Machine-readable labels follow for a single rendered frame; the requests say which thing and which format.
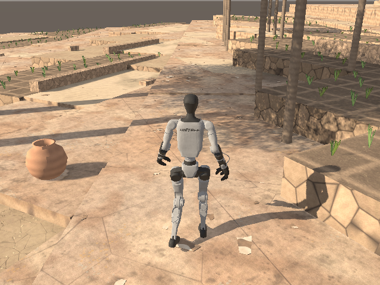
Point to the robot left hand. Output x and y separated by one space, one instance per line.
162 163

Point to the robot right hand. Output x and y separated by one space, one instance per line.
224 171

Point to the left robot shin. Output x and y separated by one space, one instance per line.
176 218

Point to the robot right forearm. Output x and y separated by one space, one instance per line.
220 159

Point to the right robot upper arm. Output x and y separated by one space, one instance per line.
208 125

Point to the right robot foot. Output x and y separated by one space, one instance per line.
203 233

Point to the robot left forearm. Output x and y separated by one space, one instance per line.
161 153

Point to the left robot upper arm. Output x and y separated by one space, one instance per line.
171 125

